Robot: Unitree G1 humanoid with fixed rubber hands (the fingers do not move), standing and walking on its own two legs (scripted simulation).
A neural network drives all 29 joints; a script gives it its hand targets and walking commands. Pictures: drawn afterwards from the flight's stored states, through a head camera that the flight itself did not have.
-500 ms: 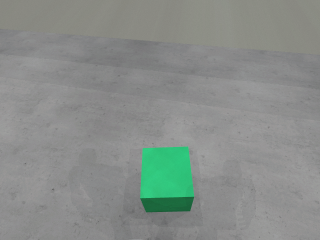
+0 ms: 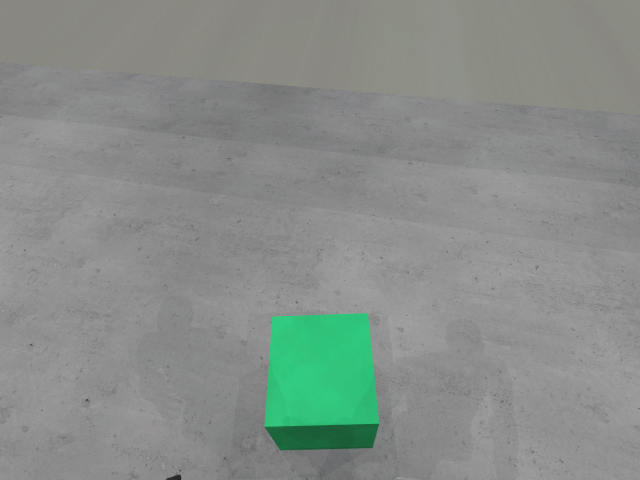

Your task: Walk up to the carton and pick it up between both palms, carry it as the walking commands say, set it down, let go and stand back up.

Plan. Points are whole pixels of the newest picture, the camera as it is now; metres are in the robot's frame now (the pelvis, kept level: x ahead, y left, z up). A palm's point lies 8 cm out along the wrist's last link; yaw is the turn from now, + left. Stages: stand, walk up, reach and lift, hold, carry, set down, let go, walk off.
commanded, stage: walk up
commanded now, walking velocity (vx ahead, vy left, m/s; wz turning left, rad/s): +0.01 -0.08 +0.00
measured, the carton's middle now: (323, 383) +0.43 +0.06 -0.62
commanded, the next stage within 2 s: none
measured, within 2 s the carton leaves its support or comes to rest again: neither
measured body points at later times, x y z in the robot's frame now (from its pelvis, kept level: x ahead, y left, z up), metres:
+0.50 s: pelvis -0.03 +0.00 +0.00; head -0.02 +0.00 +0.45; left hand +0.03 +0.23 -0.15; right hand +0.02 -0.24 -0.15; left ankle -0.04 +0.12 -0.73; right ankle +0.05 -0.08 -0.72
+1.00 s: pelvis -0.04 -0.03 +0.01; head -0.02 -0.04 +0.46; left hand +0.01 +0.19 -0.14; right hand -0.01 -0.26 -0.15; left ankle -0.06 +0.11 -0.72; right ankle -0.02 -0.10 -0.73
